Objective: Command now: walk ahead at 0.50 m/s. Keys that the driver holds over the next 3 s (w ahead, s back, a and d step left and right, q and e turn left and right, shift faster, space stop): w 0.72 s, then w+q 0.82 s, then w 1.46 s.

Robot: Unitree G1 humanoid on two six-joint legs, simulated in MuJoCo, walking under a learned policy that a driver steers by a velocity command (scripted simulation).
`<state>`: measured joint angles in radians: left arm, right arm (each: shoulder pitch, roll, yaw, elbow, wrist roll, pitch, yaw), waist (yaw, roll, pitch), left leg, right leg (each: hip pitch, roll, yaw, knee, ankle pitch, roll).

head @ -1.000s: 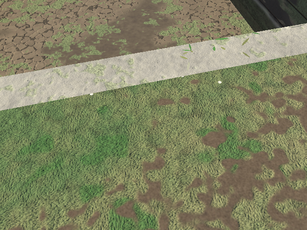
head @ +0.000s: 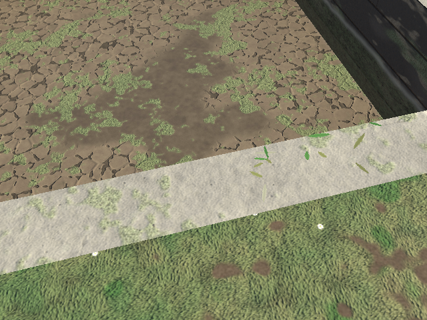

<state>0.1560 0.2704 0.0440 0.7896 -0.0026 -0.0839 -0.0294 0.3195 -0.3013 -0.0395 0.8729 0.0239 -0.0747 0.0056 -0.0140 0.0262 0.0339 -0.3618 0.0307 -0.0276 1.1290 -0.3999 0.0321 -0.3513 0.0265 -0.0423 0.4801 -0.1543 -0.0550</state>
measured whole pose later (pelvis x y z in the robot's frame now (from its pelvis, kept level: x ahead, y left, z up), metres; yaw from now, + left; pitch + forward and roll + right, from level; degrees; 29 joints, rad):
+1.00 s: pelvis +0.53 +0.02 -0.01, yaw +5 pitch +1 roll +0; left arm 0.12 0.22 0.05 0.85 0.00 -0.08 -0.01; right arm 0.39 -0.26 -0.06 0.92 0.04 -0.01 -0.03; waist -0.03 0.03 0.03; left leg -0.32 -0.02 -0.06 1.11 -0.52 0.05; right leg -0.42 -0.01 -0.06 0.57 -0.17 -0.03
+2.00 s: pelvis +0.84 +0.16 -0.01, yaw +31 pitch -1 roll +0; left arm 0.23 0.24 -0.06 0.69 0.06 0.02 0.00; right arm 0.16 -0.21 0.04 0.58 -0.04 0.05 -0.02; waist 0.02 0.02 -0.01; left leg -0.25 -0.10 -0.10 0.62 -0.34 0.05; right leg -0.28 -0.01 0.01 0.61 -0.31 0.01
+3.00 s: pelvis +0.89 +0.15 +0.00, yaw +29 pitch +1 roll -1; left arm 0.05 0.28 -0.14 0.41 0.07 0.05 -0.02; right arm 0.07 -0.27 0.14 0.47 -0.08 0.02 0.03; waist -0.02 0.00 -0.04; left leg -0.17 -0.02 -0.09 0.46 -0.32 0.01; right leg -0.20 0.06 0.03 0.44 -0.26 -0.03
